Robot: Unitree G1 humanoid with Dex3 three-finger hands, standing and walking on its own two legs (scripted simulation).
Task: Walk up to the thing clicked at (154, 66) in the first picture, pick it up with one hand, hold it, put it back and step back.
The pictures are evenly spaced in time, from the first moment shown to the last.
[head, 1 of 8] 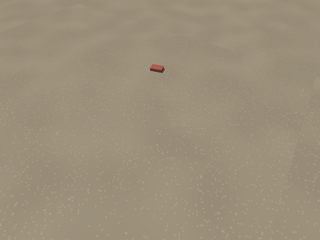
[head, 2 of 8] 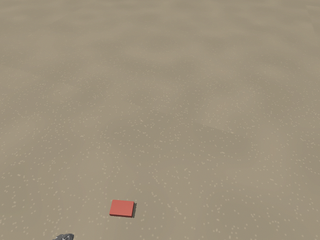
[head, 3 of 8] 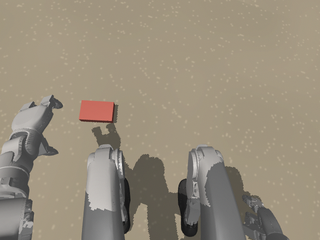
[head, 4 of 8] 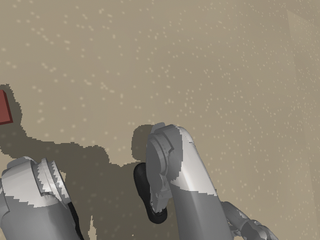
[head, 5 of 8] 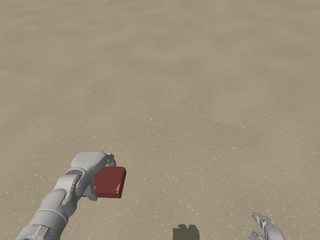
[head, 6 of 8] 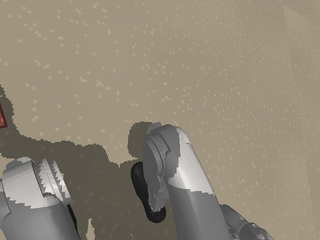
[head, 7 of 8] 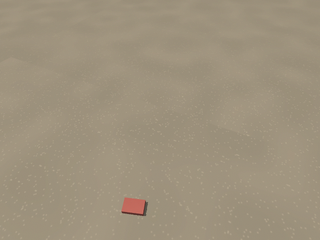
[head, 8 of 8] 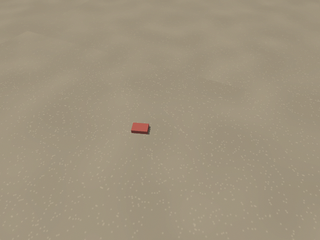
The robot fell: no
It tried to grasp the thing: yes
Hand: left
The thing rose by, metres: 0.68
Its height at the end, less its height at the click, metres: +0.00
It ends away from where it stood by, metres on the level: 0.02
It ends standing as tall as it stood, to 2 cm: yes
